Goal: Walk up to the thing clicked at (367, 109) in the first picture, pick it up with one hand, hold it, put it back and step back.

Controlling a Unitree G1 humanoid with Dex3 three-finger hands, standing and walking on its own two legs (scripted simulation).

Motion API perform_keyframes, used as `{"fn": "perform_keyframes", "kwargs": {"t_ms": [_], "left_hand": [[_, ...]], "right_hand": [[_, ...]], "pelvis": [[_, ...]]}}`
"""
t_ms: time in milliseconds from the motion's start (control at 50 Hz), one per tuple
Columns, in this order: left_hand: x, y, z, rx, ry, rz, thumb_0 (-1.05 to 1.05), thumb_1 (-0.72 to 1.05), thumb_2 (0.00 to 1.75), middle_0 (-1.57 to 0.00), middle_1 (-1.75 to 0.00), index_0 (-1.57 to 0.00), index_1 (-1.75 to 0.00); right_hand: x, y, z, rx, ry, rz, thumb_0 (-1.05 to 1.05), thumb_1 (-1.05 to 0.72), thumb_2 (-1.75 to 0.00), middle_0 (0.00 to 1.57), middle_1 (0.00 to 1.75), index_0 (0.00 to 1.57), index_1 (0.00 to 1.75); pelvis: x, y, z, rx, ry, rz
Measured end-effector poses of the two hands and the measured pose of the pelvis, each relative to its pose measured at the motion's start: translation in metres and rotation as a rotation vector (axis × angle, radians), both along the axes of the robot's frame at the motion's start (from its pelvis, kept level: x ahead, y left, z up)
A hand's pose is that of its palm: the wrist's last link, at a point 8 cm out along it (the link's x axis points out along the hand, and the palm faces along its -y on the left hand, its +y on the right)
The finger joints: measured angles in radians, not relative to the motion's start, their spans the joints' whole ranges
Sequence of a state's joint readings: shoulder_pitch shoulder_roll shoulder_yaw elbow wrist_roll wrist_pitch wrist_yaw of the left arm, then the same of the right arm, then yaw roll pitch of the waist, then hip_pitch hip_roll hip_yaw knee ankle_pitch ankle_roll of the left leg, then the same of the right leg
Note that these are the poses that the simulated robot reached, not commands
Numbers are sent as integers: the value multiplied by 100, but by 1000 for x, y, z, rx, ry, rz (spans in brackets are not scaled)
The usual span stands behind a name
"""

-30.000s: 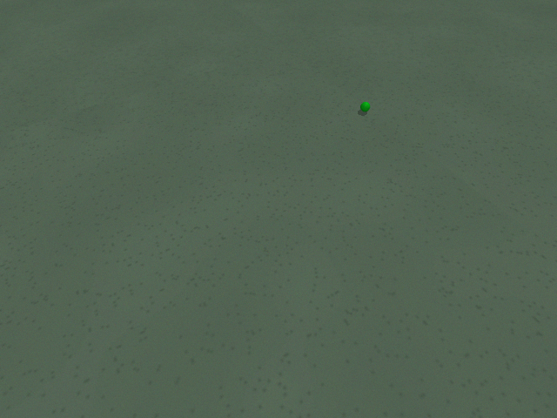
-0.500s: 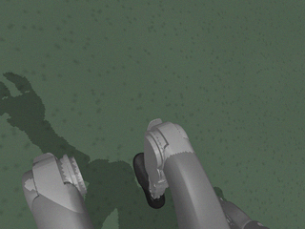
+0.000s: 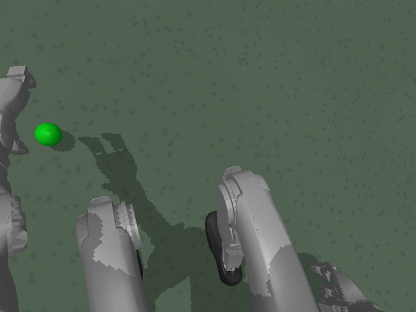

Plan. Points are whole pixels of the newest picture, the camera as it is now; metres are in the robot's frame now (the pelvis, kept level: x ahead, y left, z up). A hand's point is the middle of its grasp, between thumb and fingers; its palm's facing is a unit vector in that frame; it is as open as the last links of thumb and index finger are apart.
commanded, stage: withdraw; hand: left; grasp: from above
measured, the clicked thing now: (48, 134) +0.52 +0.29 -0.32
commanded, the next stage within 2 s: home in 0.10 s
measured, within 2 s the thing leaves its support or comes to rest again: neither
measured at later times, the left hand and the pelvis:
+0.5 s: hand (1, 112) +0.51 +0.31 -0.13, palm faces -0.36 -0.18 -0.92, open 11.8 cm; pelvis +0.02 +0.01 +0.00, yaw +0 degrees
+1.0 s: hand out of the picture +0.31 +0.25 +0.09, palm faces -0.11 -0.84 -0.53, open 7.4 cm; pelvis +0.02 +0.00 +0.19, yaw +5 degrees
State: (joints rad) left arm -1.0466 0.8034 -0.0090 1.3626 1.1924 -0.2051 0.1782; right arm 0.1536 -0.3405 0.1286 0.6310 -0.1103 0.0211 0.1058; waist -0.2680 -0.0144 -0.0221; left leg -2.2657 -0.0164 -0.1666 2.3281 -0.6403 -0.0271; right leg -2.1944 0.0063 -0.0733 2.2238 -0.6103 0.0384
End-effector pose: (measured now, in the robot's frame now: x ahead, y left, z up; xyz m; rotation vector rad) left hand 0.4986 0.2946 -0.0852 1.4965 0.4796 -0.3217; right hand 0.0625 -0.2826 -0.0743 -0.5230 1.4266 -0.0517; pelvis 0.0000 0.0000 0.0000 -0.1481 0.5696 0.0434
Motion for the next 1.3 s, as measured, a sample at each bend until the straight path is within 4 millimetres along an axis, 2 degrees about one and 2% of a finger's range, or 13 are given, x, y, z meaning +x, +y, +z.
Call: {"fn": "perform_keyframes", "kwargs": {"t_ms": [100,220,300,380,480,560,680,780,900,1000,1140,1300], "left_hand": [[2,3,-24,14,16,-14,0,-52,102,-9,-100,-8,-101],[17,5,-46,6,-34,-6,0,-51,101,-10,-100,-9,-101],[29,4,-48,16,-90,-9,0,-47,98,-14,-96,-13,-96],[30,6,-35,9,-139,26,0,-35,95,-19,-85,-18,-86],[13,17,1,-42,-131,138,0,-9,92,-23,-68,-21,-69],[-16,25,41,-123,-100,233,0,17,91,-23,-56,-21,-57],[-76,23,92,-311,-31,334,0,57,90,-22,-41,-21,-42],[-124,12,131,-486,-40,415,0,76,90,-22,-35,-21,-35],[-169,2,174,-611,-59,560,0,86,90,-22,-31,-21,-31],[-198,-9,211,-727,-48,698,1,88,90,-22,-30,-21,-30],[-227,-26,266,-869,-13,865,1,90,90,-21,-30,-21,-30],[-247,-36,329,-992,3,1014,1,90,90,-21,-30,-20,-30]], "right_hand": [[-18,1,-6,-27,47,-11,1,-91,-90,20,30,20,30],[-35,16,-18,-15,96,-28,1,-91,-89,20,30,20,30],[-40,28,-25,12,113,-54,1,-90,-89,20,30,20,30],[-34,38,-26,55,103,-89,1,-90,-89,20,30,21,30],[-14,42,-18,108,58,-115,1,-90,-89,20,30,21,30],[10,38,-2,130,-1,-113,1,-90,-89,20,30,21,30],[59,28,40,123,-136,-65,1,-90,-89,20,30,21,30],[104,26,84,112,-280,-16,1,-91,-89,20,30,20,30],[149,38,137,139,-452,22,1,-91,-89,20,30,20,30],[170,53,178,185,-552,28,1,-91,-89,20,30,20,30],[180,67,234,223,-628,5,1,-91,-89,20,30,21,30],[179,67,293,192,-668,-35,1,-91,-89,20,30,21,30]], "pelvis": [[0,2,-13,-3,-3,-7],[4,5,-28,-17,-4,-15],[8,8,-31,-27,17,-15],[13,9,-25,-26,45,-10],[17,9,-3,-14,70,-1],[19,9,24,0,80,8],[18,9,72,20,59,18],[17,7,109,34,26,31],[18,3,151,50,-29,50],[24,-1,189,65,-75,59],[39,-3,241,84,-144,68],[63,-2,297,98,-219,81]]}}
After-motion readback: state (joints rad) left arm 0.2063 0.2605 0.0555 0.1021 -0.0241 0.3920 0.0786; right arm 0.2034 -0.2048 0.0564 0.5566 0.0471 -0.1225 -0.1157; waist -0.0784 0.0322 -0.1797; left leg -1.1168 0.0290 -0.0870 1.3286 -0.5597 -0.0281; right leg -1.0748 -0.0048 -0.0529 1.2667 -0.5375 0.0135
